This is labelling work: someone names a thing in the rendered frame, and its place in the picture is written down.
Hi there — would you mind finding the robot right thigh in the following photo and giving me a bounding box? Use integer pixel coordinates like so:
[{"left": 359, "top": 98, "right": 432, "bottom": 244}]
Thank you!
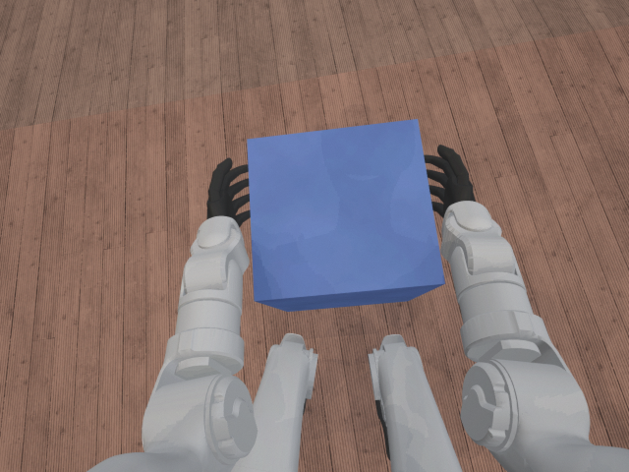
[{"left": 368, "top": 342, "right": 463, "bottom": 472}]

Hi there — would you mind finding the robot right forearm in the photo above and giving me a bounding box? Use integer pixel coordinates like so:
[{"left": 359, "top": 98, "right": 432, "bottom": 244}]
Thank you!
[{"left": 440, "top": 201, "right": 590, "bottom": 433}]

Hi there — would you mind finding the robot left upper arm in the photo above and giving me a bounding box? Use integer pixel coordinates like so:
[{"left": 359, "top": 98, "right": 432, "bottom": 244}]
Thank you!
[{"left": 86, "top": 373, "right": 257, "bottom": 472}]

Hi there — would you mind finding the left robot hand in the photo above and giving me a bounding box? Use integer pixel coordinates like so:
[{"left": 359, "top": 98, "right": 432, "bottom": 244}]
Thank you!
[{"left": 206, "top": 157, "right": 251, "bottom": 227}]

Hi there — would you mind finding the right robot hand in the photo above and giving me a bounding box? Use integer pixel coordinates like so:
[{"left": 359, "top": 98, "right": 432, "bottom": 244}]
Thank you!
[{"left": 424, "top": 145, "right": 476, "bottom": 217}]

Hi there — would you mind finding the robot left forearm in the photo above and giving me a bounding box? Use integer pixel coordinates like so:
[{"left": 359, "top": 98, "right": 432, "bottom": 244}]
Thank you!
[{"left": 142, "top": 216, "right": 250, "bottom": 450}]

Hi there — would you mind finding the robot right upper arm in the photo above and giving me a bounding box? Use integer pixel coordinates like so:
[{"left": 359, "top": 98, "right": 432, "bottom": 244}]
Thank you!
[{"left": 460, "top": 358, "right": 629, "bottom": 472}]

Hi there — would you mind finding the robot left shin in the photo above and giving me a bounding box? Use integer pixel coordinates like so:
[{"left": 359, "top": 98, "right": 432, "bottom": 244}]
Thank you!
[{"left": 265, "top": 333, "right": 307, "bottom": 366}]

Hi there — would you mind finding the carton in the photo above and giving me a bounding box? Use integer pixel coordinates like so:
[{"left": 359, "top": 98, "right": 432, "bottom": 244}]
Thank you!
[{"left": 247, "top": 119, "right": 445, "bottom": 312}]

